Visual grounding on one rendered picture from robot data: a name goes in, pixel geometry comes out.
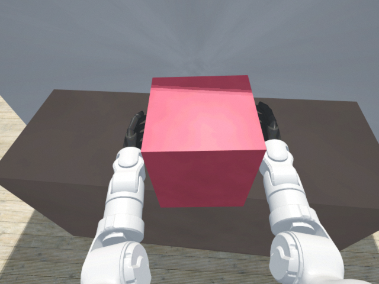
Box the robot right upper arm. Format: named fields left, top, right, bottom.
left=269, top=231, right=371, bottom=284

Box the pedestal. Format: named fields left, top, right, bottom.
left=0, top=89, right=379, bottom=257

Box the carton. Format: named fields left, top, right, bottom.
left=141, top=75, right=266, bottom=208

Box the left robot hand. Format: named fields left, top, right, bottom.
left=123, top=111, right=146, bottom=149

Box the right robot hand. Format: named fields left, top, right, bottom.
left=256, top=102, right=281, bottom=141

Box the left robot forearm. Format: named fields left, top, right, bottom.
left=81, top=147, right=146, bottom=277

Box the robot left upper arm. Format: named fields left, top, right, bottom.
left=81, top=241, right=152, bottom=284

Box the right robot forearm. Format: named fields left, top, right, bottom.
left=259, top=140, right=344, bottom=277

